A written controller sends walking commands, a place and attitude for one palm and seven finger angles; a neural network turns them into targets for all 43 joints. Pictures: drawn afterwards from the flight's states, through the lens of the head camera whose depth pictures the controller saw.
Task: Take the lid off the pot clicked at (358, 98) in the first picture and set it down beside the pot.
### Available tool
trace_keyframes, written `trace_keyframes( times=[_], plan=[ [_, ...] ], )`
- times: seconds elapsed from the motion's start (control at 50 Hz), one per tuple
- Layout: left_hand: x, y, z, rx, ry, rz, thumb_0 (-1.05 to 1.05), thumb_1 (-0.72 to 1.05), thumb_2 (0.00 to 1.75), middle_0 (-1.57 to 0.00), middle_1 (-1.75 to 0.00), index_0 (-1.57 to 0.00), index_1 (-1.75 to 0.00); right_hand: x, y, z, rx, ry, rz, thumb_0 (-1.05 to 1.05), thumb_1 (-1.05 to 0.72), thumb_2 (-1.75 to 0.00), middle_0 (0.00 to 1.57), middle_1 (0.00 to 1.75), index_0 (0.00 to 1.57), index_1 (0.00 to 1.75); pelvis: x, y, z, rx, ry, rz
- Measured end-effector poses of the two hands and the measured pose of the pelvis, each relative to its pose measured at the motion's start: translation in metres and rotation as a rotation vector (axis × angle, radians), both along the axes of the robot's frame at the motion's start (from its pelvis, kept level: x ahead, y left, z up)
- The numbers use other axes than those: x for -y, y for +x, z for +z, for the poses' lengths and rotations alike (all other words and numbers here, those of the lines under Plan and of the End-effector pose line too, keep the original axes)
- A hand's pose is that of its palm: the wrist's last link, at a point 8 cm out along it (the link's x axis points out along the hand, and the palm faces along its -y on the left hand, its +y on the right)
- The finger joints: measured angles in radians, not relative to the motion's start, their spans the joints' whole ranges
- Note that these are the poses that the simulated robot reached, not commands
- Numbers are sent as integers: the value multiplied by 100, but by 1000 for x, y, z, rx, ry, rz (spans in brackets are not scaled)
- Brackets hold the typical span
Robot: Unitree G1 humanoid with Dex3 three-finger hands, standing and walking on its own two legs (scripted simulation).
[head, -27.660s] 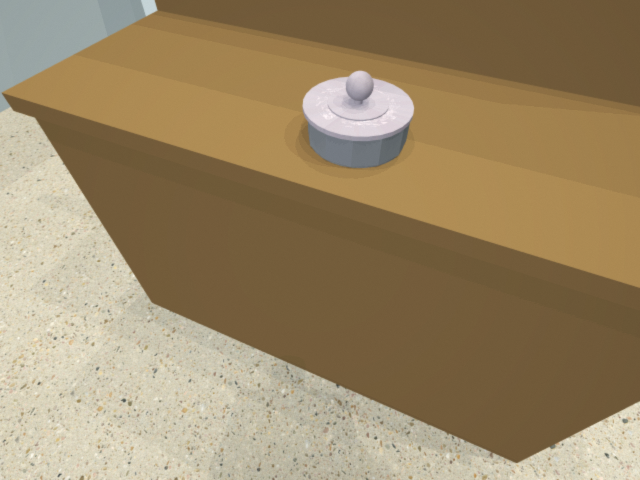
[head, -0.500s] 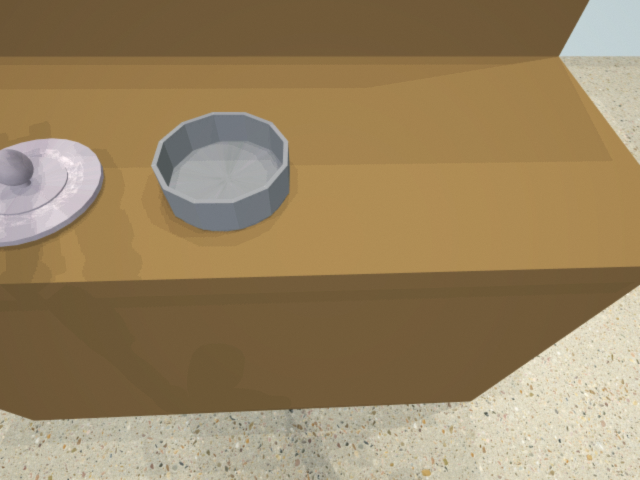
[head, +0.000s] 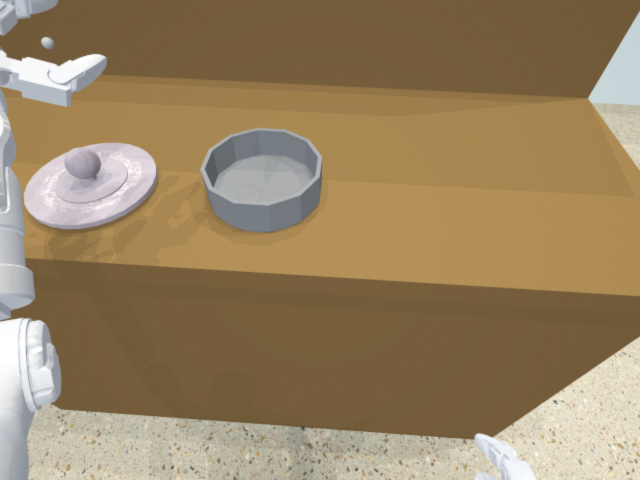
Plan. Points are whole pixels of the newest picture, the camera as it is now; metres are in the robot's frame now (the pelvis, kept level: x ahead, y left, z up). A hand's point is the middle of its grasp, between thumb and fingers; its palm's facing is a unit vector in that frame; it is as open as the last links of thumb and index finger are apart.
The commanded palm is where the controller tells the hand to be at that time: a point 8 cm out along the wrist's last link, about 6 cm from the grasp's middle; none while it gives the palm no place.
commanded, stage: draw the hand back to the body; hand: left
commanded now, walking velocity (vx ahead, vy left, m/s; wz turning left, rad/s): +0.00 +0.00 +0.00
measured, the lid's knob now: (83, 163) +0.49 +0.36 +0.12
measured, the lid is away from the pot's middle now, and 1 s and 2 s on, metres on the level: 0.25 0.25 0.25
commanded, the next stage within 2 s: step back with the hand held close in 1.56 s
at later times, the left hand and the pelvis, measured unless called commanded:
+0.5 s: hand (7, 95) +0.34 +0.26 +0.31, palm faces +0.53 -0.83 -0.20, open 9.1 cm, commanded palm +0.28 +0.30 +0.31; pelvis +0.00 -0.02 +0.00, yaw -1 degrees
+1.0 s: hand out of the picture +0.24 +0.23 +0.30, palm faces +0.52 -0.83 -0.20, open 7.5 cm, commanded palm +0.19 +0.27 +0.30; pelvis -0.01 -0.03 +0.01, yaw +0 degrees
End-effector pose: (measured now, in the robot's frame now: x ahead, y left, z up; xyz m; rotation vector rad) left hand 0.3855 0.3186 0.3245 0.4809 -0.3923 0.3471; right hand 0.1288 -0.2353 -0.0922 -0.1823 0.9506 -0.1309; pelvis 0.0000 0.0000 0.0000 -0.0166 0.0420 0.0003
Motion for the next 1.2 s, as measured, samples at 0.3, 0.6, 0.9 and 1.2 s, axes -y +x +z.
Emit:
trace_keyframes(
  times=[0.3,0.6,0.9,1.2],
  plan=[
    [5,-55,-9,192,-114,63,0,14,93,-42,-49,-43,-48,35,-5,2,31,-48,-28,1,-90,-90,20,30,20,30,12,6,4,46,8,-17],
    [23,-113,-15,239,-84,61,0,53,91,-31,-39,-31,-39,28,34,10,153,-12,40,1,-90,-90,20,30,20,30,25,2,5,86,13,-8],
    [42,-168,-21,289,-58,34,1,84,91,-22,-31,-22,-31,13,51,17,221,12,96,1,-90,-90,20,30,20,30,29,-4,6,118,14,-3],
    [56,-211,-30,293,-4,-5,1,89,90,-21,-30,-21,-30,8,44,17,233,6,95,2,-90,-90,20,30,20,30,25,-7,6,136,12,-2]
  ],
)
